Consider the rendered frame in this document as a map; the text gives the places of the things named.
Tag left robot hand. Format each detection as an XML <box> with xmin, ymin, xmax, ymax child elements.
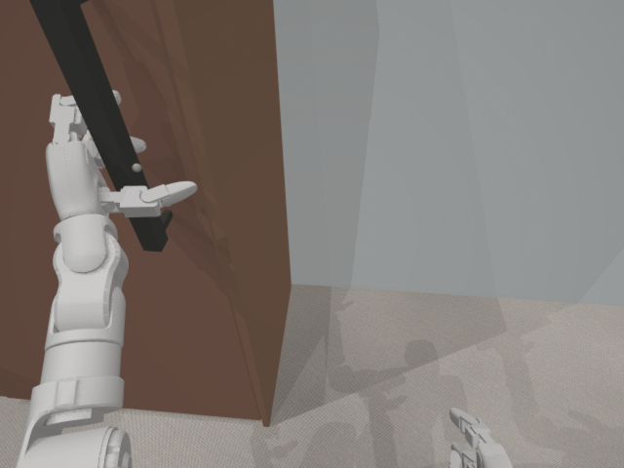
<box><xmin>46</xmin><ymin>90</ymin><xmax>197</xmax><ymax>221</ymax></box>

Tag wardrobe door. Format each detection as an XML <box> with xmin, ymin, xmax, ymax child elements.
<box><xmin>0</xmin><ymin>0</ymin><xmax>260</xmax><ymax>420</ymax></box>

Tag robot left upper arm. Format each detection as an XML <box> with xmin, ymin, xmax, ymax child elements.
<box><xmin>20</xmin><ymin>426</ymin><xmax>133</xmax><ymax>468</ymax></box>

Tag right robot hand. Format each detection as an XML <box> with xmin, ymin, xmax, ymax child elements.
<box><xmin>448</xmin><ymin>408</ymin><xmax>514</xmax><ymax>468</ymax></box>

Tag robot left forearm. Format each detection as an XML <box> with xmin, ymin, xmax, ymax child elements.
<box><xmin>15</xmin><ymin>214</ymin><xmax>129</xmax><ymax>468</ymax></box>

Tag handle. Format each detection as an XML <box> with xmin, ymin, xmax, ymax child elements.
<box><xmin>29</xmin><ymin>0</ymin><xmax>173</xmax><ymax>252</ymax></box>

